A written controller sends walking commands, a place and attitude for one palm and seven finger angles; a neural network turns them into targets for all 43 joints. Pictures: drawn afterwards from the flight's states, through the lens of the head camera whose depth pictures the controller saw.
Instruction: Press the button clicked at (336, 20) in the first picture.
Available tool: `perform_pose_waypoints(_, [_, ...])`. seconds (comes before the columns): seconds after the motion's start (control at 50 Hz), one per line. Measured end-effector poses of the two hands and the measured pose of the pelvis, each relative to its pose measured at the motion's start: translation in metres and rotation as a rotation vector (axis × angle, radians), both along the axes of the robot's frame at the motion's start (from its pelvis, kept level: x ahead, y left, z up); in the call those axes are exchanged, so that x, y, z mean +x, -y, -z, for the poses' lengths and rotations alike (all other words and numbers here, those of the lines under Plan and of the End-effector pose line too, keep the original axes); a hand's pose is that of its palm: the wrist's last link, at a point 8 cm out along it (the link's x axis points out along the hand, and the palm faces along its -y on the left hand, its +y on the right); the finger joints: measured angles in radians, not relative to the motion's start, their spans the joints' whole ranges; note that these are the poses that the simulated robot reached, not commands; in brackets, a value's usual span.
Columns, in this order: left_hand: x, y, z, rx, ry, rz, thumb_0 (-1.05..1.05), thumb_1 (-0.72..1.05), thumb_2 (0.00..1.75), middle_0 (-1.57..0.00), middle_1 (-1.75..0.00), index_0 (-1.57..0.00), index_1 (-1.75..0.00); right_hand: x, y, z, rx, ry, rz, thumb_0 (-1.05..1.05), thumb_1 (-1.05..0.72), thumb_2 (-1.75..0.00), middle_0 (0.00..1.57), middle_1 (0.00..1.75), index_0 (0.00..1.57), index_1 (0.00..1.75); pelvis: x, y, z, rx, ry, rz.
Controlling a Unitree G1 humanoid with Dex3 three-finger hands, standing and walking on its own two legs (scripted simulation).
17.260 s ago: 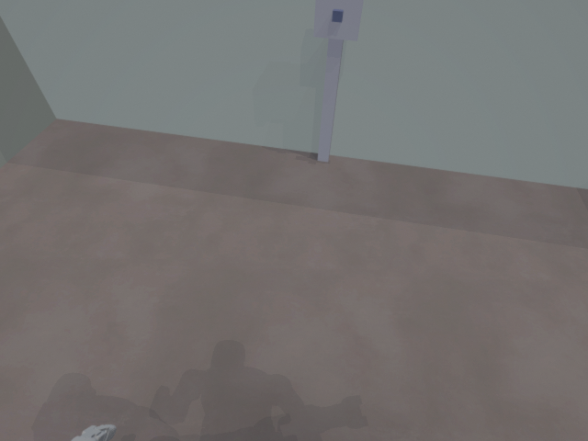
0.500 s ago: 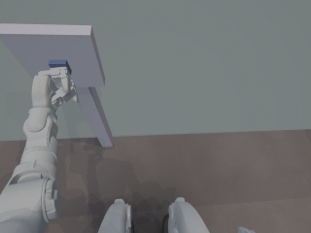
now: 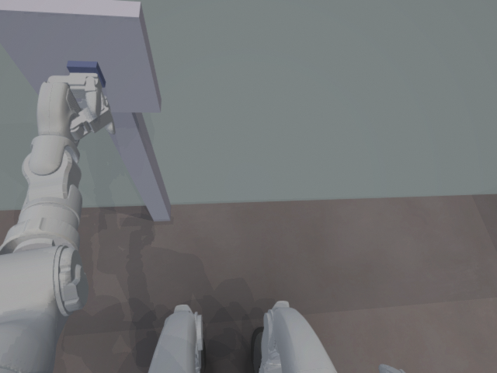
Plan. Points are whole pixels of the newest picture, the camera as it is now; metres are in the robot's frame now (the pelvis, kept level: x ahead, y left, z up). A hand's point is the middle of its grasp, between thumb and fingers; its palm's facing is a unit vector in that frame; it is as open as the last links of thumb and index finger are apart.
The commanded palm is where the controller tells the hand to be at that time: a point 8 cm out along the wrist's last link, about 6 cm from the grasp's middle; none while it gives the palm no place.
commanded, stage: hold the button down briefly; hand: left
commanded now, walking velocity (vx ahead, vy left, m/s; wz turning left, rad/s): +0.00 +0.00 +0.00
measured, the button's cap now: (87, 70) +0.55 +0.22 +0.09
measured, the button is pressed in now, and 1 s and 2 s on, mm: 8 0 0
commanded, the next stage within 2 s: pull the fist back off the button in 0.06 s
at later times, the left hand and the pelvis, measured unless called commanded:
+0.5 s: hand (106, 113) +0.50 +0.20 +0.06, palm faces +0.03 -1.00 -0.03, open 3.4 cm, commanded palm +0.47 +0.24 +0.06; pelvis -0.01 +0.00 +0.00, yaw -1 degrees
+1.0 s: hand (101, 153) +0.43 +0.20 +0.05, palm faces +0.03 -1.00 -0.01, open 3.1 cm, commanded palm +0.39 +0.25 +0.06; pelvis +0.05 +0.01 +0.03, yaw -2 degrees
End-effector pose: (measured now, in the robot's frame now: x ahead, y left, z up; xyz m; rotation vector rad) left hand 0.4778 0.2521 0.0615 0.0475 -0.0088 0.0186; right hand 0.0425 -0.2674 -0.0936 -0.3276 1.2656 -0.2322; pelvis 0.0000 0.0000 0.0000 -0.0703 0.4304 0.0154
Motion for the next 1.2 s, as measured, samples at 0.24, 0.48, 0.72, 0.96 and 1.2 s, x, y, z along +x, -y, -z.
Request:
perform_pose_waypoints(0.24, [0.0, 0.0, 0.0, 0.007, -0.007, -0.002, 0.01, 0.82, 0.99, -1.3, -1.5, -1.5, -1.5, -0.021, 0.001, 0.001, -0.013, 0.004, 0.0, 0.01, -0.9, -0.9, 0.21, 0.3, 0.21, 0.3, -0.012, 0.001, 0.006, -0.004, -0.005, 0.001])
perform_pose_waypoints(0.48, [-0.003, 0.001, 0.001, -0.022, -0.009, -0.013, 0.01, 0.86, 0.94, -1.3, -1.5, -1.49, -1.5, -0.021, -0.005, -0.002, 0.012, 0.003, 0.019, 0.01, -0.91, -0.9, 0.21, 0.3, 0.21, 0.3, -0.008, -0.003, 0.001, 0.0, 0.002, 0.016])
perform_pose_waypoints(0.72, [-0.023, -0.002, 0.008, -0.03, -0.037, -0.015, 0.02, 0.89, 0.91, -1.3, -1.5, -1.39, -1.5, 0.02, -0.016, -0.012, 0.056, 0.042, 0.04, 0.01, -0.91, -0.9, 0.2, 0.3, 0.21, 0.3, 0.018, -0.01, -0.017, 0.01, 0.025, 0.035])
perform_pose_waypoints(0.96, [-0.062, 0.002, 0.009, -0.038, -0.028, -0.005, 0.02, 0.9, 0.9, -1.3, -1.5, -1.31, -1.5, 0.101, -0.023, -0.028, 0.081, 0.172, -0.011, 0.01, -0.91, -0.9, 0.2, 0.3, 0.21, 0.3, 0.049, -0.013, -0.031, 0.013, 0.048, 0.034])
perform_pose_waypoints(1.2, [-0.101, -0.004, 0.012, -0.035, -0.03, -0.017, 0.02, 0.9, 0.9, -1.3, -1.5, -1.3, -1.5, 0.157, -0.03, -0.031, 0.088, 0.294, -0.102, 0.01, -0.91, -0.9, 0.2, 0.3, 0.21, 0.3, 0.054, -0.01, -0.029, 0.013, 0.056, 0.014])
